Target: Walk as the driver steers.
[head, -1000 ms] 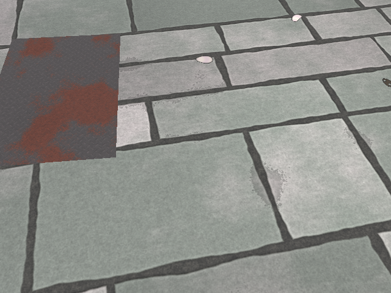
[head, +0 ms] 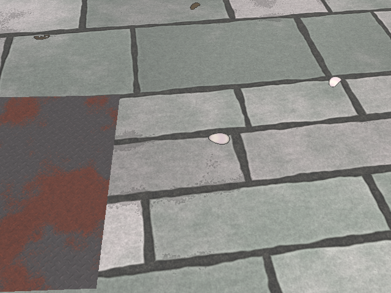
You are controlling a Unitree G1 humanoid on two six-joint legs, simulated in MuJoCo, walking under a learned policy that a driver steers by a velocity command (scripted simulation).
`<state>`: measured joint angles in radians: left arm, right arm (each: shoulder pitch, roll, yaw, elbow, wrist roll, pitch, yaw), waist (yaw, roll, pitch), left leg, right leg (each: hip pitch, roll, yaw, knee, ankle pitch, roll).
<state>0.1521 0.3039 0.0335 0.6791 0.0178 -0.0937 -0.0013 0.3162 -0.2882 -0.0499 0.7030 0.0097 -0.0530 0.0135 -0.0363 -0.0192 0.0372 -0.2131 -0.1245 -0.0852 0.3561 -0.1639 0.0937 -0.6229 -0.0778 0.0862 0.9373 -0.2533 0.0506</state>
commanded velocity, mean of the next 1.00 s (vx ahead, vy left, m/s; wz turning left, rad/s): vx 0.50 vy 0.00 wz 0.47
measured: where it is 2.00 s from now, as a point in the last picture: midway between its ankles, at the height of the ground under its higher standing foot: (128, 147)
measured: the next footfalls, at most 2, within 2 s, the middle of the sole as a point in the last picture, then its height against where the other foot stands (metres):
right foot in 0.22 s outside the picture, level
left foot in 0.74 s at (135, 282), level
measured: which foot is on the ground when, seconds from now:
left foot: down 0.00-0.24, up 0.26-0.72, down 0.74-1.00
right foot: up 0.00-0.20, down 0.22-0.76, up 0.78-1.00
